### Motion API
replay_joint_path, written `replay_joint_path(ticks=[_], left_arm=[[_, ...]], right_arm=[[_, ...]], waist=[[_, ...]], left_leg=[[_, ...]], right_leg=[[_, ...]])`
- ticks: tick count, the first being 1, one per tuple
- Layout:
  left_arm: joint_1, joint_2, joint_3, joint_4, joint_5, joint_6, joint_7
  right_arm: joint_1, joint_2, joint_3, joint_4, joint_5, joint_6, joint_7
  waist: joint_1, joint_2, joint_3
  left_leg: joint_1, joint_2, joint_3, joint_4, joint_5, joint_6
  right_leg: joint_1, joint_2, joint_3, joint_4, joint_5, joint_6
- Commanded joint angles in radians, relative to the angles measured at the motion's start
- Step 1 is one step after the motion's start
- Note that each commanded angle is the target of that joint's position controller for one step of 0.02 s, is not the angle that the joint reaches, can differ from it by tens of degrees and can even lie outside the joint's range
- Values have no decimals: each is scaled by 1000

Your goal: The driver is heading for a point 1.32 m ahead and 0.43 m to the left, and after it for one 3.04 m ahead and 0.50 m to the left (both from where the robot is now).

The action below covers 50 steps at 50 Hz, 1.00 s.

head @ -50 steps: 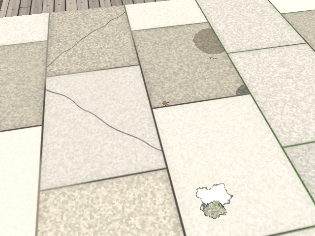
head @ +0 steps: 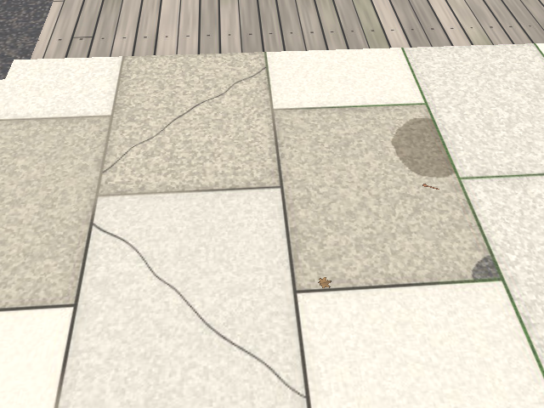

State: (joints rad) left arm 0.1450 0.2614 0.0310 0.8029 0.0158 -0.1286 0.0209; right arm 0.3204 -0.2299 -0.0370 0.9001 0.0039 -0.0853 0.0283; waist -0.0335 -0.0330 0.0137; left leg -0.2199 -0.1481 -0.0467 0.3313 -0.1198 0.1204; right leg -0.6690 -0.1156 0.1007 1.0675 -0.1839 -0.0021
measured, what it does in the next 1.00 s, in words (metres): walks ahead, turning left: right foot, then left foot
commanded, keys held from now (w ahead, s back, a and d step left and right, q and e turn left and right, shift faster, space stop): w+q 0.80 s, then w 0.20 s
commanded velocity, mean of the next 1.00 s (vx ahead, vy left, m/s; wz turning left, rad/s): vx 0.50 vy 0.00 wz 0.53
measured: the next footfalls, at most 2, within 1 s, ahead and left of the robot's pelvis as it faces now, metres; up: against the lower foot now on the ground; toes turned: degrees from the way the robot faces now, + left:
right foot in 0.24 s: +0.31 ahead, -0.14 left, +0.00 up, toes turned +13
left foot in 0.78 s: +0.49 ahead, +0.20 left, +0.00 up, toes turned +31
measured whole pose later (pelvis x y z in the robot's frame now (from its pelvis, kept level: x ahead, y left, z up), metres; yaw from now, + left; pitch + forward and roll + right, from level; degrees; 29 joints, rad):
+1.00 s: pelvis +0.48 +0.12 +0.00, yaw +33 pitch +2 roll +0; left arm 0.17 0.30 0.05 0.74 0.00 -0.10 0.00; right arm 0.30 -0.25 -0.06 0.71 0.00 -0.07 0.03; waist -0.02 -0.04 0.02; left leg -0.23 -0.11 -0.01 0.37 -0.17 0.10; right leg -0.64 -0.13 0.04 1.09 -0.24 0.02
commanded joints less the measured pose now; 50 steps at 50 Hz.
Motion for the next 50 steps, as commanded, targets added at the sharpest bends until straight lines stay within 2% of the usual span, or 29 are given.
replay_joint_path(ticks=[1, 4, 8, 10, 11, 12, 13, 14, 15, 16, 17, 19, 21, 24, 29, 34, 36, 37, 38, 39, 40, 41, 42, 43, 44, 45, 46, 48, 50], left_arm=[[3, 53, 14, -64, 9, 10, 16], [-114, 39, 7, -101, -9, 4, 9], [-182, 86, 19, -142, -26, -12, -12], [-144, 114, 31, -143, -29, -27, -20], [-66, 128, 41, -122, -26, -32, -18], [65, 167, 56, -102, -14, -37, -12], [214, 250, 78, -91, 4, -33, -2], [272, 249, 85, -59, -8, -15, -10], [219, 151, 63, -87, -12, -11, -11], [176, 114, 52, -96, -15, -4, -11], [126, 100, 45, -98, -13, 1, -15], [80, 80, 38, -88, -7, 3, -20], [91, 91, 45, -70, -10, -4, -26], [115, 121, 58, -45, -10, -6, -25], [143, 159, 66, -20, -15, 11, -13], [192, 198, 76, 10, -36, 37, -10], [180, 228, 84, 7, -40, 49, -5], [175, 244, 89, 4, -42, 56, -1], [159, 244, 87, -1, -45, 64, 4], [167, 216, 74, -20, -31, 59, 9], [270, 55, 23, -83, 11, 32, -10], [191, 124, 27, -91, -25, -12, -26], [100, 174, 43, -110, -64, -24, -32], [84, 160, 36, -114, -55, -27, -26], [81, 158, 39, -99, -30, -21, -17], [109, 162, 46, -93, -20, -7, -17], [129, 155, 47, -88, -18, 7, -19], [137, 124, 43, -83, -11, 29, -17], [76, 105, 37, -104, -5, 38, -13]], right_arm=[[-49, -161, -36, -92, 7, -20, -25], [19, -176, -44, -85, 22, -9, -34], [61, -166, -44, -83, 28, 8, -42], [41, -174, -48, -97, 20, 17, -47], [27, -155, -42, -107, 17, 21, -47], [8, -110, -26, -126, 11, 18, -43], [65, -44, -6, -149, 18, 6, -37], [129, -65, -2, -175, 37, -4, -35], [93, -168, -25, -158, 45, 1, -37], [18, -183, -33, -170, 36, 11, -37], [-13, -163, -33, -179, 24, 16, -36], [-20, -127, -37, -192, 22, 29, -28], [-24, -95, -33, -209, 24, 40, -23], [-79, -87, -32, -248, 20, 43, -21], [-228, -67, -23, -303, 17, 33, 7], [-342, -75, -24, -372, 25, 35, 37], [-309, -103, -39, -381, 20, 39, 40], [-240, -132, -55, -370, 18, 43, 38], [-82, -175, -83, -329, 19, 45, 31], [99, -251, -119, -283, 20, 53, 10], [80, -380, -133, -287, 24, 46, -1], [133, -301, -108, -311, 15, 33, -1], [110, -234, -88, -284, 5, 22, 5], [40, -204, -77, -288, 13, 17, 6], [-41, -169, -64, -300, 11, 16, 6], [-86, -141, -53, -310, 0, 13, 6], [-102, -139, -51, -308, -4, 8, 5], [-89, -153, -53, -281, -1, -5, 1], [-55, -167, -56, -252, 0, -10, -9]], waist=[[34, 76, 28], [-20, 103, 4], [-37, 109, -13], [-2, 139, -25], [39, 146, -54], [101, 119, -150], [123, -76, -298], [100, -324, -350], [110, -173, -227], [111, -72, -124], [88, -19, -62], [49, -55, -6], [42, -65, -5], [46, -39, -1], [94, -32, 25], [113, -36, 68], [73, -65, 27], [27, -81, -23], [-62, -62, -104], [-141, 16, -197], [-9, 309, -282], [-85, 218, -442], [-95, 146, -293], [-47, 79, -193], [-4, 41, -132], [36, 62, -112], [56, 74, -103], [67, 72, -81], [52, 71, -42]], left_leg=[[-203, 216, -205, -172, 46, 152], [-127, 214, -227, -126, 5, 118], [20, 265, -354, -26, -83, 106], [55, 275, -405, 46, -53, 92], [46, 243, -402, 112, -27, 72], [-31, 195, -350, 287, -18, 38], [-297, 68, -195, 605, -193, -33], [-543, 60, -127, 824, -470, -53], [-617, 130, -155, 939, -402, -62], [-618, 163, -125, 968, -310, -71], [-585, 190, -111, 937, -239, -81], [-519, 236, -85, 882, -172, -90], [-512, 246, -59, 870, -125, -101], [-562, 255, -65, 769, -36, -116], [-521, 246, 1, 485, 165, -103], [-502, 224, 71, 349, 59, -56], [-384, 167, 130, 324, -45, -16], [-274, 124, 158, 313, -85, 8], [-58, 76, 174, 241, -30, 44], [268, 135, 37, 219, 6, 93], [622, 419, -525, 162, -88, 267], [667, 504, -797, -7, -215, 315], [571, 471, -631, -23, -130, 252], [404, 431, -490, -21, -32, 213], [253, 391, -386, -28, 80, 182], [151, 359, -320, -53, 159, 169], [91, 343, -293, -81, 191, 168], [29, 328, -223, -115, 275, 175], [16, 314, -170, -138, 316, 166]], right_leg=[[117, 31, -49, -228, 183, 37], [160, 83, -48, -446, 272, 49], [184, 104, -7, -577, 201, 42], [261, 112, -12, -623, 112, 15], [368, 111, -27, -665, 92, -11], [583, 23, 36, -651, 78, -64], [943, -191, 309, -659, 18, -183], [1062, -342, 665, -745, -188, -275], [957, -314, 607, -766, -280, -242], [834, -268, 447, -775, -202, -201], [720, -215, 331, -808, -91, -181], [587, -145, 170, -865, 36, -158], [557, -125, 71, -895, 149, -172], [583, -135, -24, -905, 299, -189], [625, -127, -159, -902, 303, -159], [735, -178, -217, -853, 360, -131], [753, -177, -261, -743, 657, -112], [750, -169, -282, -626, 821, -101], [689, -137, -312, -426, 877, -78], [448, -97, -312, -134, 645, -35], [-29, 92, -246, 236, -354, 22], [-132, 116, -12, 362, -410, 6], [-200, 69, -11, 347, -303, -12], [-164, 24, -26, 260, -209, -20], [-91, -12, -33, 188, -155, -11], [-12, -37, -25, 144, -120, -7], [33, -42, -29, 118, -101, 0], [51, -37, -49, 59, -58, 23], [4, -34, -56, -31, 35, 41]])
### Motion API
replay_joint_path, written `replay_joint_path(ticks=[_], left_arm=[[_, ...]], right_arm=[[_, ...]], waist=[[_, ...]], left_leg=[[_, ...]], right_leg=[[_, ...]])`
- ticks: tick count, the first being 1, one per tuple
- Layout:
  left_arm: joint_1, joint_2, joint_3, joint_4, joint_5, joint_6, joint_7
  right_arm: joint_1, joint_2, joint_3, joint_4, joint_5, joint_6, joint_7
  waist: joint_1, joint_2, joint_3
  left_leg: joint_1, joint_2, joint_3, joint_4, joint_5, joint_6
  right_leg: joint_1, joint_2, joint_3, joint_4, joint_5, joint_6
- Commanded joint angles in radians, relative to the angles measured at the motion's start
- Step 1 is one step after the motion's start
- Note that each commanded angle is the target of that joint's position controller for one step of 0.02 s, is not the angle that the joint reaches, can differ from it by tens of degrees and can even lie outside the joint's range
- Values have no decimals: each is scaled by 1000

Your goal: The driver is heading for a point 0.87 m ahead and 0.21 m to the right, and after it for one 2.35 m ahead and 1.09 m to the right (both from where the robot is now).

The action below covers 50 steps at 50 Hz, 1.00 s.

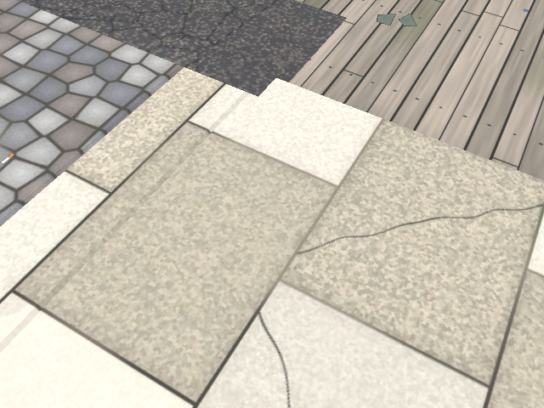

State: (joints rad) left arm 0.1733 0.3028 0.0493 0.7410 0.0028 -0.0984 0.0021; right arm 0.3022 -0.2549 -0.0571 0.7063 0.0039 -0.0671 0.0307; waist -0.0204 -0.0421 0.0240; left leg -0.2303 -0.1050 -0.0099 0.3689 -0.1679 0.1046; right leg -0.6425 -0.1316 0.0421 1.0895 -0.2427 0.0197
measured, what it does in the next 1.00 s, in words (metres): walks ahead: right foot, then left foot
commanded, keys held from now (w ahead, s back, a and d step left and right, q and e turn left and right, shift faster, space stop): w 0.84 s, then w+e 0.16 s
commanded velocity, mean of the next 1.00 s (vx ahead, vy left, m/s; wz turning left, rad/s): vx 0.50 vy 0.00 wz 0.04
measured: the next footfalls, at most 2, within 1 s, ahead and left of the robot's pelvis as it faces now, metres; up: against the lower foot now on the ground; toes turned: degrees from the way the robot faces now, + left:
right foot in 0.32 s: +0.37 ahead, -0.15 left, +0.00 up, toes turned +1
left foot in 0.86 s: +0.64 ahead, +0.11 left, +0.00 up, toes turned +3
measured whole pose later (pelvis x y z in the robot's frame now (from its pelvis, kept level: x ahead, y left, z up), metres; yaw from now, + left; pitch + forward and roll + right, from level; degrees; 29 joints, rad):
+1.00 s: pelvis +0.54 +0.01 -0.01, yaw -1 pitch +2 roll +0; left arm 0.33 0.30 0.05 0.84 -0.03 -0.06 0.00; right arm 0.17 -0.25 -0.05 0.74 0.00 -0.10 0.02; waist 0.02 -0.04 0.02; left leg -0.35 -0.01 0.07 0.48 -0.17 0.05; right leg -0.41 -0.03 0.05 1.14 -0.38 -0.03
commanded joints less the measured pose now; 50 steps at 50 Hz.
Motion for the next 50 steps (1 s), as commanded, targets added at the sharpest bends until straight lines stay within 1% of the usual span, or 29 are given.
replay_joint_path(ticks=[1, 6, 11, 13, 14, 15, 16, 17, 18, 19, 20, 21, 22, 23, 24, 27, 33, 36, 38, 41, 42, 43, 44, 45, 46, 47, 48, 49, 50], left_arm=[[14, 57, 17, -52, 8, 8, 6], [-146, 25, 4, -88, -6, -5, -16], [-254, 33, 2, -140, -13, -21, -48], [-233, 43, 5, -144, -12, -25, -57], [-195, 56, 11, -138, -11, -26, -57], [-118, 76, 23, -120, -9, -27, -52], [26, 116, 42, -83, -6, -26, -44], [214, 183, 56, -55, 8, -24, -34], [279, 235, 72, -25, 6, -20, -39], [293, 137, 49, -23, -13, -14, -37], [211, 107, 37, -34, -15, -9, -30], [135, 97, 30, -46, -8, -4, -29], [93, 80, 24, -50, -1, -3, -32], [74, 67, 18, -51, 8, -8, -33], [65, 61, 17, -48, 6, -12, -36], [79, 88, 25, -23, -3, -22, -34], [152, 122, 34, 19, -15, -2, -15], [206, 136, 37, 50, -22, 9, -14], [221, 142, 40, 66, -25, 19, -11], [203, 162, 48, 78, -28, 34, -3], [180, 166, 48, 75, -30, 38, 0], [186, 137, 37, 74, -25, 41, 1], [186, 77, 10, 45, -1, 38, 2], [318, -32, -21, 37, -11, 18, -6], [251, 82, 5, 53, -36, 6, -8], [157, 129, 22, 22, -52, 1, -9], [117, 117, 22, 14, -45, 5, -4], [108, 108, 27, 13, -32, 13, -2], [134, 96, 30, 20, -31, 26, -3]], right_arm=[[-20, -142, -34, -45, 1, -26, -17], [55, -156, -31, 5, 9, -19, -30], [127, -171, -33, 56, 12, -4, -35], [122, -179, -36, 66, 13, 5, -40], [110, -188, -38, 66, 13, 9, -42], [90, -198, -39, 63, 12, 13, -42], [72, -187, -32, 57, 7, 15, -42], [70, -144, -13, 33, -12, 11, -43], [236, -29, 19, 41, 2, -8, -32], [173, -126, 3, 53, 16, -23, -26], [52, -173, -12, 16, 35, -30, -23], [-13, -162, -7, -1, 27, -33, -26], [-37, -152, -11, -5, 11, -31, -27], [-11, -139, -14, -1, 7, -23, -28], [17, -120, -12, 9, 8, -14, -30], [-1, -89, -6, 6, 0, 3, -37], [-205, -56, 6, -39, 1, -13, -25], [-293, -59, 7, -66, 10, -21, -11], [-331, -68, 5, -85, 15, -26, 0], [-295, -98, -5, -86, 13, -35, 11], [-219, -118, -17, -65, 9, -37, 9], [-78, -165, -42, -22, 3, -38, -1], [112, -245, -64, 5, -12, -36, -13], [149, -307, -76, 23, -10, -30, -10], [155, -203, -53, 17, -3, -29, -11], [88, -168, -39, 13, 0, -32, -14], [10, -142, -28, 7, -4, -33, -14], [-42, -112, -20, 6, -7, -37, -11], [-68, -95, -16, 10, -14, -45, -10]], waist=[[26, 84, -40], [-45, 103, 1], [-79, 106, 42], [-57, 123, 31], [-33, 135, 8], [14, 145, -45], [87, 130, -142], [154, 35, -298], [86, -259, -442], [134, -164, -412], [129, -92, -238], [97, 3, -144], [67, 25, -78], [31, -2, -68], [14, -23, -67], [1, -27, -39], [69, -16, 2], [104, -20, 21], [108, -27, 33], [66, -47, 10], [16, -47, -33], [-45, -21, -128], [-115, 102, -290], [-50, 358, -400], [-103, 232, -351], [-93, 182, -210], [-55, 121, -140], [-27, 130, -86], [3, 155, -68]], left_leg=[[37, 261, -188, -180, 371, 171], [97, 243, -143, -186, 236, 114], [263, 320, -197, -115, 258, 113], [303, 337, -205, -72, 344, 93], [306, 330, -198, -32, 463, 81], [296, 307, -176, 55, 643, 66], [239, 255, -135, 221, 727, 40], [33, 193, -97, 520, 463, 6], [-368, 15, -74, 884, -311, -68], [-491, 52, -175, 979, -394, -61], [-551, 107, -139, 984, -309, -57], [-521, 157, -99, 932, -221, -59], [-488, 184, -86, 870, -175, -66], [-425, 211, -90, 829, -143, -69], [-388, 217, -83, 797, -129, -76], [-402, 232, -59, 694, -71, -105], [-406, 212, -24, 332, 229, -115], [-394, 189, -10, 236, 246, -110], [-406, 180, -14, 191, 197, -92], [-324, 156, 0, 138, 94, -52], [-205, 128, 29, 103, 90, -32], [22, 124, 28, 96, 106, -2], [333, 323, -187, 124, 144, 68], [636, 526, -615, 30, -46, 212], [579, 506, -656, -43, -211, 181], [450, 476, -508, -67, -201, 134], [316, 436, -398, -97, -124, 108], [217, 403, -318, -133, -60, 99], [147, 377, -249, -167, -10, 86]], right_leg=[[-44, -15, 1, -110, 152, 23], [-24, 33, -22, -423, 394, 4], [-85, 65, -24, -544, 301, -40], [-37, 82, -33, -578, 223, -68], [37, 105, -52, -587, 184, -84], [167, 141, -84, -604, 174, -106], [386, 140, -87, -608, 230, -141], [707, -41, 111, -568, 305, -215], [1070, -271, 584, -648, 122, -383], [1054, -256, 686, -747, -58, -349], [909, -222, 532, -775, -67, -301], [747, -184, 420, -801, 22, -276], [624, -148, 349, -832, 118, -272], [550, -118, 297, -861, 171, -265], [512, -98, 258, -888, 197, -268], [454, -85, 164, -938, 293, -284], [494, -41, 43, -956, 292, -231], [551, -69, 50, -933, 258, -228], [613, -100, 67, -904, 263, -221], [675, -129, 80, -826, 372, -194], [667, -105, 53, -738, 511, -175], [601, -49, 21, -561, 581, -148], [394, 21, -26, -238, 321, -106], [-2, 185, -18, 77, -314, -52], [-111, 142, 103, 187, -335, -60], [-153, 99, 93, 195, -238, -71], [-115, 54, 70, 155, -148, -65], [-81, 28, 71, 107, -87, -56], [-20, 5, 77, 83, -45, -50]])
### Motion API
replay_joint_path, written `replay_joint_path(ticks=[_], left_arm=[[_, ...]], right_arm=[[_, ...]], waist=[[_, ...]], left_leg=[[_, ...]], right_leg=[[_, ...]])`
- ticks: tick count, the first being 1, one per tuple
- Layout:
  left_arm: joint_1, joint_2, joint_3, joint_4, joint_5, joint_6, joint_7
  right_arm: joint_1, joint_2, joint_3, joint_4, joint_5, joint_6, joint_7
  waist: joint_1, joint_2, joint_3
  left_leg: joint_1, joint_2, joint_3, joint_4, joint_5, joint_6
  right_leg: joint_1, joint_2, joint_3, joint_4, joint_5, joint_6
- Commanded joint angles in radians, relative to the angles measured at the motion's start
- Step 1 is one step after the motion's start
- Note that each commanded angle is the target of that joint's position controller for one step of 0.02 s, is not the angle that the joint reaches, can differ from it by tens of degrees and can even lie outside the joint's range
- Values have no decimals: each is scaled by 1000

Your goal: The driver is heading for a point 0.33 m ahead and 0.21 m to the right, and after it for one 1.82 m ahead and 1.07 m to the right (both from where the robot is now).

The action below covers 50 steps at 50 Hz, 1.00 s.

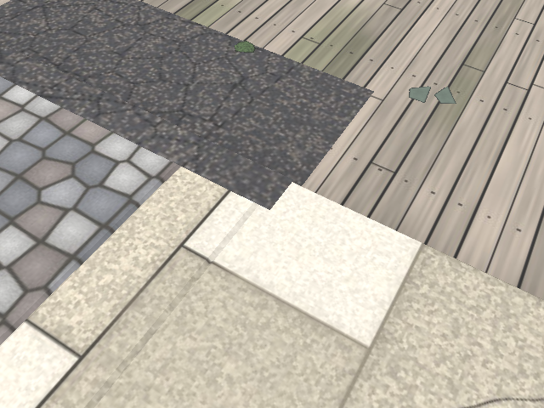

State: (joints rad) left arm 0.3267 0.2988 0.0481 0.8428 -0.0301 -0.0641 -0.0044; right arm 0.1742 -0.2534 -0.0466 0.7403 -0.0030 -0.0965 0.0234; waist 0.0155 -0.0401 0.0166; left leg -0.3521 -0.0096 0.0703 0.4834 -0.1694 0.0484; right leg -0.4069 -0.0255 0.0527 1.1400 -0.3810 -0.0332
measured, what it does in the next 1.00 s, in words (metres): walks ahead, turning right: right foot, then left foot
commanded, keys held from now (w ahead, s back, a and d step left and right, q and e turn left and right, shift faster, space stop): w+e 0.36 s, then e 0.64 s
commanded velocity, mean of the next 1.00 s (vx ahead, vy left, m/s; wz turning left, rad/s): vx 0.29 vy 0.00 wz -0.52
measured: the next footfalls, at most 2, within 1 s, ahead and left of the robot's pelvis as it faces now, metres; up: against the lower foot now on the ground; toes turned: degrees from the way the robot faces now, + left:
right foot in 0.44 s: +0.37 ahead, -0.17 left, +0.00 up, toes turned -17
left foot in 0.92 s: +0.54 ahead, -0.02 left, +0.00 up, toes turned -38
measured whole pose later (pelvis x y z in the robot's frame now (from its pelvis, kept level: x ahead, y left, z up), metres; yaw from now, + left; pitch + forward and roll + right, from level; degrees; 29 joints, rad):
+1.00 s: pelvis +0.40 -0.07 +0.00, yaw -35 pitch +3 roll +0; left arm 0.18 0.32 0.08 0.63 -0.01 0.04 0.03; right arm 0.12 -0.27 -0.06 0.72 -0.03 -0.04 -0.01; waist 0.01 -0.03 0.01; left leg -0.37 -0.02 -0.05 0.53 -0.20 0.00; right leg -0.43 0.14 0.18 0.93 -0.54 0.00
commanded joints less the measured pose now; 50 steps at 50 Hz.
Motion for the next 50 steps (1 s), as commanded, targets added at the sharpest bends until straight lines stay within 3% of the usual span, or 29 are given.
replay_joint_path(ticks=[1, 4, 7, 11, 16, 18, 20, 21, 22, 23, 24, 25, 26, 27, 28, 30, 33, 38, 43, 45, 46, 47, 48, 49, 50], left_arm=[[3, 81, 31, -72, -2, 4, 3], [-15, 50, 32, -80, 0, 27, 7], [-73, 40, 34, -101, 5, 27, 3], [-198, 12, 22, -144, 11, 19, -21], [-326, 0, 13, -226, 9, 19, -53], [-311, 17, 22, -245, 8, 22, -62], [-171, 69, 51, -225, 14, 25, -62], [-15, 120, 80, -187, 18, 22, -51], [87, 204, 107, -167, 24, 29, -26], [18, 306, 111, -200, 43, 23, -19], [61, 234, 97, -225, 39, 22, -23], [0, 189, 81, -227, 33, 17, -27], [-57, 152, 74, -225, 13, 16, -25], [-108, 124, 65, -237, 7, 20, -20], [-137, 115, 60, -251, 21, 23, -15], [-157, 132, 65, -256, 34, 24, -12], [-138, 155, 72, -246, 28, 34, 8], [-132, 160, 72, -250, 16, 76, 36], [-138, 150, 68, -263, 17, 93, 38], [-179, 138, 63, -278, 6, 96, 41], [-161, 105, 53, -287, 11, 96, 41], [-71, 43, 37, -287, 29, 96, 41], [-61, 104, 52, -308, 21, 89, 40], [-32, 185, 77, -277, 25, 88, 39], [-57, 199, 88, -258, 14, 98, 40]], right_arm=[[46, -90, -28, -18, -9, -22, -3], [50, -115, -39, 14, -15, -36, -9], [70, -127, -44, 41, -17, -30, -22], [95, -153, -48, 64, -9, -17, -35], [164, -182, -59, 105, 10, 20, -39], [142, -205, -65, 102, 16, 34, -43], [105, -231, -72, 87, 20, 52, -56], [79, -229, -70, 78, 28, 56, -61], [95, -191, -55, 55, 10, 42, -60], [228, -56, -11, 13, -28, 15, -37], [149, -158, -27, 26, -2, -11, -23], [51, -172, -34, -13, 32, -16, -22], [28, -158, -30, -15, 20, -14, -34], [24, -166, -36, -9, 1, -3, -46], [44, -175, -43, -10, -2, 15, -49], [78, -147, -40, -11, -8, 40, -55], [48, -123, -32, -23, -14, 53, -65], [-71, -121, -26, -59, -2, 66, -56], [-106, -141, -36, -82, 3, 50, -41], [-47, -146, -44, -70, 4, 35, -36], [-17, -182, -56, -67, -5, 30, -38], [-35, -251, -68, -86, -22, 39, -48], [15, -251, -71, -64, -45, 49, -43], [-3, -200, -60, -84, -31, 50, -40], [-27, -154, -50, -92, -22, 55, -43]], waist=[[-18, 155, -51], [-4, 116, -12], [-17, 99, 10], [-64, 83, 46], [-104, 77, 88], [-71, 104, 58], [16, 141, -27], [102, 120, -106], [136, 0, -195], [-10, -235, -333], [92, -57, -489], [82, -26, -348], [41, 45, -215], [9, 54, -147], [-26, 34, -128], [-57, 9, -128], [-51, -17, -155], [-12, -63, -166], [-3, -116, -136], [-49, -126, -127], [-45, -80, -147], [23, 168, -175], [16, 366, -172], [7, 252, -164], [1, 178, -144]], left_leg=[[230, 266, -278, -310, 31, 141], [197, 263, -153, -347, 178, 146], [239, 253, -59, -354, 251, 135], [281, 245, 42, -360, 266, 109], [454, 301, 93, -290, 381, 100], [481, 305, 124, -202, 634, 80], [466, 281, 146, 35, 994, 51], [382, 239, 162, 248, 957, 13], [130, 173, 155, 556, 539, -49], [-292, -39, 39, 931, -497, -116], [-309, -20, -172, 1006, -500, -102], [-359, 27, -173, 963, -408, -82], [-365, 63, -152, 873, -330, -81], [-332, 85, -144, 812, -283, -88], [-259, 96, -152, 779, -252, -91], [-200, 81, -138, 700, -215, -111], [-207, 52, -136, 555, -137, -142], [-184, 16, -162, 349, -11, -153], [-124, -22, -187, 161, -86, -126], [4, -16, -170, -58, 50, -91], [138, 86, -230, -110, 198, -51], [282, 312, -424, -89, 533, 55], [314, 452, -659, -123, 651, 234], [303, 441, -605, -110, 609, 250], [284, 368, -472, -88, 546, 202]], right_leg=[[-223, -103, 63, 24, 118, 9], [-262, -103, 76, -17, 206, 28], [-321, -93, 82, -140, 339, 39], [-300, -85, 1, -352, 469, 27], [-357, -68, -75, -476, 364, -14], [-274, -24, -128, -496, 273, -48], [-80, 64, -187, -508, 201, -86], [144, 102, -178, -607, 320, -119], [443, -18, 15, -625, 604, -176], [790, -318, 539, -617, 902, -399], [792, -342, 610, -686, 896, -421], [681, -300, 448, -701, 913, -369], [521, -237, 342, -723, 860, -313], [390, -203, 288, -752, 827, -283], [281, -178, 255, -783, 828, -274], [182, -149, 215, -801, 889, -271], [163, -118, 187, -777, 919, -252], [169, -92, 254, -748, 627, -192], [221, -95, 393, -678, 541, -175], [213, -53, 415, -622, 498, -130], [145, -8, 387, -548, 351, -86], [1, 124, 229, -332, -89, -23], [-182, 188, 124, -134, -350, 30], [-209, 123, 134, 37, -296, 66], [-224, 102, 115, 98, -217, 86]])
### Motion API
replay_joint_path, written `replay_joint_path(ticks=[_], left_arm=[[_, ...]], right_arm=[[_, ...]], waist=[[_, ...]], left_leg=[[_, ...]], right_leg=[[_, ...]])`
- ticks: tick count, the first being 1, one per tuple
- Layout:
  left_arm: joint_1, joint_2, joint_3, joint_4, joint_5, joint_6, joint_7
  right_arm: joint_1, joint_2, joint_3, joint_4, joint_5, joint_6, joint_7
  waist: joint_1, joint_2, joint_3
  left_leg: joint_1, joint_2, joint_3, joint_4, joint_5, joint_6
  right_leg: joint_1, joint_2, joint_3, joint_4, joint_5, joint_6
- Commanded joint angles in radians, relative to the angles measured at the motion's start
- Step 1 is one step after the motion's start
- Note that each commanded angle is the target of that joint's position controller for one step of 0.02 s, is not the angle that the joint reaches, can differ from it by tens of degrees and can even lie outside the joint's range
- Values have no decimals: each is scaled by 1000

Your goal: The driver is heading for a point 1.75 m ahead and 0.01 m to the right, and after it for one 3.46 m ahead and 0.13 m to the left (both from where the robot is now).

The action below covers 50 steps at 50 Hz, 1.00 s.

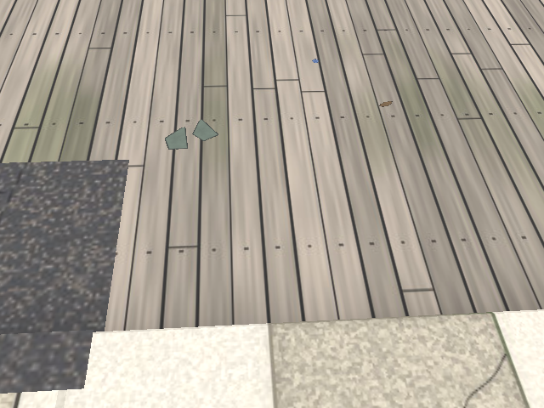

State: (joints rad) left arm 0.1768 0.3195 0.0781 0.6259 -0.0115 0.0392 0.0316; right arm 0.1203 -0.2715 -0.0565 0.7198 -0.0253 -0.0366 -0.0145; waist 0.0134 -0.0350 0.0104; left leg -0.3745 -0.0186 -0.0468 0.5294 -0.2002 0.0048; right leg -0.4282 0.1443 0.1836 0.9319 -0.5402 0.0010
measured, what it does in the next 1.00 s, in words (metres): steps on the spot: right foot, then left foot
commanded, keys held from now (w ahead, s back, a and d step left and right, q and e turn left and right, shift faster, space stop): e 0.14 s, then no key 0.40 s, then w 0.12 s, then no key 0.34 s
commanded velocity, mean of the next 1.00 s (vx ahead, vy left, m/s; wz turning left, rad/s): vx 0.06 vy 0.00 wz -0.22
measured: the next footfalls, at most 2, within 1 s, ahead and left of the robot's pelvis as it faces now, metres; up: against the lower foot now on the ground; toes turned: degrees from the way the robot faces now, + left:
right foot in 0.32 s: +0.02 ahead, -0.14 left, +0.00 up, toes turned -9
left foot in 0.70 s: +0.03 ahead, +0.08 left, +0.00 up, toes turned -9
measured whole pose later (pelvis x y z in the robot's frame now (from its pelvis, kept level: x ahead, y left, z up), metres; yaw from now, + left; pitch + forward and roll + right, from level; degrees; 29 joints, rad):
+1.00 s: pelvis +0.02 -0.04 +0.00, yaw -10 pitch -1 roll +0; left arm 0.16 0.25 0.05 0.80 0.00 0.02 0.01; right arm 0.18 -0.24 -0.02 0.89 0.00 -0.03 0.00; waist -0.01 0.00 0.03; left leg -0.13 0.00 0.02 0.51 -0.36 0.01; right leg -0.19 0.03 0.02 0.53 -0.32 -0.03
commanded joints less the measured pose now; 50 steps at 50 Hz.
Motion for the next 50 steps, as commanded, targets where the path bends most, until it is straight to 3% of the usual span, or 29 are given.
replay_joint_path(ticks=[1, 2, 4, 8, 12, 14, 15, 16, 17, 18, 19, 20, 22, 25, 27, 28, 30, 31, 33, 35, 36, 37, 38, 39, 40, 42, 44, 47, 50], left_arm=[[89, 156, 56, -28, -11, 12, 8], [76, 137, 52, -35, -11, 23, 7], [51, 81, 36, -52, -19, 29, 0], [-20, 46, 19, -92, -10, 24, -10], [1, 56, 19, -86, -2, 22, -24], [48, 49, 21, -62, 0, 20, -32], [81, 47, 22, -43, 4, 18, -36], [89, 71, 25, -44, 10, 16, -33], [90, 160, 37, -66, 18, 16, -16], [67, 151, 28, -72, 47, -2, -25], [41, 124, 20, -67, 57, -22, -31], [1, 96, 11, -51, 50, -36, -32], [-56, 72, 0, -41, 28, -49, -27], [-58, 26, -16, -15, 28, -52, -18], [-44, 33, -13, 3, 26, -48, -17], [-22, 32, -14, 19, 26, -44, -16], [5, 71, -3, 42, 16, -36, -16], [11, 100, 6, 50, 7, -33, -15], [5, 108, 8, 60, -6, -31, -11], [-52, 34, -15, 57, 6, -43, -9], [-86, -16, -27, 32, 21, -57, -10], [-89, -28, -29, 23, 35, -67, -9], [-78, -8, -24, 30, 35, -69, -9], [-67, 1, -19, 42, 27, -65, -10], [-54, 7, -17, 54, 25, -59, -10], [-41, 31, -8, 68, 24, -49, -12], [-23, 49, -2, 85, 11, -42, -12], [-10, 29, -6, 111, 8, -29, -15], [-20, 34, -4, 134, 11, -23, -15]], right_arm=[[-3, -115, -33, -81, 11, 3, -8], [-22, -116, -32, -83, 18, 11, -12], [-24, -128, -35, -80, 9, 25, -21], [5, -162, -50, -70, 8, 40, -29], [3, -188, -56, -56, 30, 42, -12], [-15, -190, -53, -47, 49, 44, -8], [-9, -173, -46, -36, 56, 45, -8], [47, -133, -33, -10, 49, 42, -3], [73, -48, -3, -29, -8, 34, 10], [-6, -95, -19, -59, 4, 35, -3], [-30, -152, -36, -51, 23, 41, -13], [-13, -154, -43, -32, 29, 49, -17], [36, -143, -49, 12, 19, 63, -26], [62, -96, -35, 32, 28, 58, -20], [26, -73, -21, 27, 28, 55, -18], [24, -71, -16, 28, 27, 53, -15], [16, -93, -17, 30, 37, 49, -10], [21, -109, -21, 33, 41, 43, -8], [67, -106, -19, 58, 44, 24, -3], [129, -90, -12, 89, 23, 2, -3], [158, -156, -26, 103, 17, -6, -3], [154, -172, -31, 112, 18, -13, 5], [95, -118, -11, 93, 14, -17, 7], [51, -93, -2, 84, 12, -18, 6], [34, -97, -2, 81, 18, -18, 6], [56, -118, -4, 88, 25, -22, 7], [96, -124, -4, 104, 28, -24, 10], [86, -102, 4, 122, 28, -5, 10], [66, -102, 6, 134, 26, 14, 10]], waist=[[10, 140, -115], [9, 147, -95], [1, 186, -75], [-41, 225, -117], [-42, 243, -129], [-9, 227, -115], [7, 211, -107], [-1, 134, -112], [-47, -171, -146], [3, -229, -117], [13, -159, -77], [-8, -140, -52], [-30, -129, -37], [-40, -107, -70], [-12, -104, -72], [0, -97, -92], [22, -114, -54], [22, -123, -18], [-4, -101, 25], [-50, -44, 23], [-43, 85, -15], [-25, 216, -39], [-11, 239, -18], [1, 240, -6], [3, 224, -5], [-7, 137, -23], [-26, 58, -81], [-20, 35, -89], [-22, 15, -68]], left_leg=[[282, 316, -262, -132, 511, 205], [256, 297, -218, -143, 470, 195], [219, 243, -115, -179, 420, 189], [268, 283, -68, -183, 410, 219], [239, 310, -64, -172, 364, 224], [206, 298, -52, -133, 296, 195], [160, 277, -33, -98, 241, 159], [70, 234, 11, -29, 106, 79], [-108, 124, 125, 214, -264, -33], [-160, 75, 59, 338, -446, -63], [-145, 88, 21, 439, -415, -68], [-147, 92, 4, 470, -354, -67], [-130, 93, -5, 489, -257, -84], [-58, 90, 5, 402, -190, -100], [-12, 86, 18, 270, -201, -100], [18, 84, 26, 209, -203, -97], [38, 55, 64, 123, -205, -78], [37, 39, 85, 89, -205, -59], [107, 25, 103, -30, -167, -2], [278, 74, 23, -136, -39, 53], [310, 151, -64, -131, 57, 93], [283, 220, -177, -176, 98, 152], [253, 270, -232, -205, 137, 184], [244, 256, -206, -194, 169, 171], [241, 228, -172, -172, 202, 147], [230, 170, -96, -112, 310, 100], [228, 103, -17, -56, 403, 53], [227, 83, 8, -44, 390, 31], [230, 78, 10, -59, 325, 26]], right_leg=[[-203, -84, -32, 330, -9, 73], [-207, -98, -47, 340, 39, 86], [-170, -107, -117, 266, 101, 98], [-95, -152, -157, 48, 107, 94], [55, -146, -196, -165, 130, 55], [154, -129, -222, -368, 256, 15], [242, -112, -236, -500, 349, -13], [359, -161, -150, -570, 458, -45], [485, -419, 154, -571, 763, -125], [307, -532, 239, -602, 755, -294], [247, -483, 201, -631, 638, -302], [233, -421, 133, -632, 572, -254], [227, -365, 59, -621, 617, -206], [258, -325, -6, -592, 721, -202], [283, -326, 1, -575, 714, -208], [295, -331, 21, -592, 592, -217], [271, -335, 90, -655, 198, -228], [248, -344, 133, -682, 47, -230], [183, -346, 167, -699, -97, -215], [86, -285, 97, -592, 124, -157], [57, -187, -55, -450, 286, -96], [68, -92, -171, -337, 261, -36], [76, -119, -162, -345, 238, -14], [99, -131, -159, -355, 255, -11], [127, -136, -157, -368, 311, -11], [211, -157, -127, -404, 528, -27], [317, -170, -101, -403, 725, -57], [359, -181, -90, -405, 800, -77], [355, -188, -85, -424, 789, -76]])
